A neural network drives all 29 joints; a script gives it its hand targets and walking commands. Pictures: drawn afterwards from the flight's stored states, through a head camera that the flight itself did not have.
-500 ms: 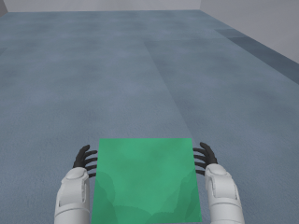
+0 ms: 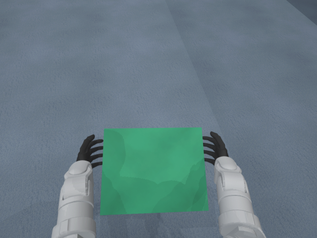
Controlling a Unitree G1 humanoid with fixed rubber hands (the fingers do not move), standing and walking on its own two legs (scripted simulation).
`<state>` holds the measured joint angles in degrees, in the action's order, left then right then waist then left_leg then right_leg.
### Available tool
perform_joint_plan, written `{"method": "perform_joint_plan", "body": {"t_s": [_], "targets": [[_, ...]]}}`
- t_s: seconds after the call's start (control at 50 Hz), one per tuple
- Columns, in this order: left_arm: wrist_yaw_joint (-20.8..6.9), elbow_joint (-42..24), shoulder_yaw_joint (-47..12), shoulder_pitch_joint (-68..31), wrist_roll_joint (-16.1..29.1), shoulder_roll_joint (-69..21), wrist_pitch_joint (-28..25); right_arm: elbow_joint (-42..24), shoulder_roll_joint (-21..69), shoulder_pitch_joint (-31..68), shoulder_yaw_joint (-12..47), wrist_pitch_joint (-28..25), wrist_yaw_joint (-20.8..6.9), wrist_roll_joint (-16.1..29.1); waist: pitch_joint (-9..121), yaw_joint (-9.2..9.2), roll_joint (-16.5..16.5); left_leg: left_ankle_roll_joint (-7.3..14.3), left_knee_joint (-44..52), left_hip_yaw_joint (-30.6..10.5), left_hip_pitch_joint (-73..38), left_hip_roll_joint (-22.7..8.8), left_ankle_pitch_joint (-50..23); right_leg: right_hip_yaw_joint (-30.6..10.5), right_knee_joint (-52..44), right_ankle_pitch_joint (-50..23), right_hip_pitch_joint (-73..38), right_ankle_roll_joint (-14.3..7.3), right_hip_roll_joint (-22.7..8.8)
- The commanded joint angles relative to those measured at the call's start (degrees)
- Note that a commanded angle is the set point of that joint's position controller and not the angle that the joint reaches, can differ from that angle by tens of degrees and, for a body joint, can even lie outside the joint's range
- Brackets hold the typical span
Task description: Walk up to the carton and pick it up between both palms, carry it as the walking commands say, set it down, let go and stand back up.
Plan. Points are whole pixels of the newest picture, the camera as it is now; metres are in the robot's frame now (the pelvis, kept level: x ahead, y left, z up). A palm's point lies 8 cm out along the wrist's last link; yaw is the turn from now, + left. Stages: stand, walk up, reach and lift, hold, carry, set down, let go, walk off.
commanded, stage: set down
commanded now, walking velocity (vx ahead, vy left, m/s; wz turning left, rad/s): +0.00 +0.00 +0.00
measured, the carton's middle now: (153, 168) +0.34 +0.04 -0.12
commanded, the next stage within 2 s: none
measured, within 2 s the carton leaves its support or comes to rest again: neither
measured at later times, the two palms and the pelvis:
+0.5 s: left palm (93, 167) +0.33 +0.22 -0.11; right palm (209, 162) +0.37 -0.14 -0.11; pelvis -0.03 +0.01 -0.06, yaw -1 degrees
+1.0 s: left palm (100, 170) +0.35 +0.22 -0.20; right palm (201, 164) +0.40 -0.13 -0.20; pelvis -0.04 +0.01 -0.13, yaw +0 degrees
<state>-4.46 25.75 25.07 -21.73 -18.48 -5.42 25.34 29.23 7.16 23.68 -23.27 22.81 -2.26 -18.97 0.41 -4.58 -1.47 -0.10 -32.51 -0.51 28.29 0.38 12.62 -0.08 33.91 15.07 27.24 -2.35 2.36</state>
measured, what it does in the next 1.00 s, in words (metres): lowers itself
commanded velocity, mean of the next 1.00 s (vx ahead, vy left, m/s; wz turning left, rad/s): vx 0.00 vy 0.00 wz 0.00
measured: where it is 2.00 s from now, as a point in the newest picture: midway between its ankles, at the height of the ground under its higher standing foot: outside the picture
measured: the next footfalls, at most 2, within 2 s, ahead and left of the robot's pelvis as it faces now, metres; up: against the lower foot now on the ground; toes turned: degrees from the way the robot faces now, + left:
none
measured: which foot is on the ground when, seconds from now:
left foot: down 0.00-1.00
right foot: down 0.00-1.00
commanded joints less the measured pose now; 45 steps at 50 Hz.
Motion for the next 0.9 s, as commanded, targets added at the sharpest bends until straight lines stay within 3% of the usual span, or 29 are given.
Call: {"method": "perform_joint_plan", "body": {"t_s": [0.0, 0.22, 0.52, 0.88], "targets": [[-13.8, 0.9, -27.3, -28.1, 10.1, -42.8, -3.2, 3.3, 43.9, 26.8, 26.7, -2.9, -14.2, 8.8, 25.9, -0.36, 0.7, 0.9, -1.8, -1.9, -9.0, 4.2, -15.1, -4.5, -1.4, -13.3, -2.4, 0.9, 2.0], [-14.2, 0.4, -29.2, -34.6, 11.3, -45.3, -5.8, 4.1, 44.8, 33.1, 28.3, -5.2, -16.1, 9.8, 37.6, -0.63, 0.5, 0.6, -9.2, -1.4, 0.3, 4.1, -13.5, -4.0, 6.8, -10.6, 8.9, 0.5, 3.2], [-15.6, 1.7, -29.5, -41.1, 12.8, -47.4, -4.5, 5.4, 45.5, 39.4, 28.2, -3.6, -18.3, 10.6, 47.7, -0.41, -0.2, 0.6, -18.7, -0.9, 13.0, 4.7, -9.1, -2.5, 17.6, -5.1, 25.0, 0.4, 4.4], [-15.9, 1.4, -29.7, -47.8, 15.6, -43.9, -5.2, 5.7, 45.5, 45.1, 31.2, -3.5, -16.1, 13.7, 58.9, -1.09, -2.1, 0.8, -31.8, 0.4, 30.3, 5.9, -9.7, -2.4, 29.3, -7.6, 35.8, 1.7, 5.1]]}}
